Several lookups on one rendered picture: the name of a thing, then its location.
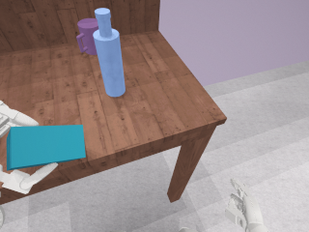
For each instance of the table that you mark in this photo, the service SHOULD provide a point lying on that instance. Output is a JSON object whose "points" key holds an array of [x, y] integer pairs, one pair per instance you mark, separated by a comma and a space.
{"points": [[44, 75]]}

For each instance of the robot right hand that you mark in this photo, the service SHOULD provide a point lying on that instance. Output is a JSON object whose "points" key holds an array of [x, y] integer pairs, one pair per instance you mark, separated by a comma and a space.
{"points": [[245, 211]]}

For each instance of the sponge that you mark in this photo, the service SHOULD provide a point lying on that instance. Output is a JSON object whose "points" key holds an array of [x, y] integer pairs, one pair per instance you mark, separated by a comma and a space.
{"points": [[31, 146]]}

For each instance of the right robot forearm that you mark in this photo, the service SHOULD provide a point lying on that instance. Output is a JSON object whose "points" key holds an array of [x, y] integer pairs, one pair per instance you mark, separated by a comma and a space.
{"points": [[255, 227]]}

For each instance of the robot left hand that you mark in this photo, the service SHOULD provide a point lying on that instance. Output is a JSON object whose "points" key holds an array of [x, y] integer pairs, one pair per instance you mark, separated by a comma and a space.
{"points": [[19, 181]]}

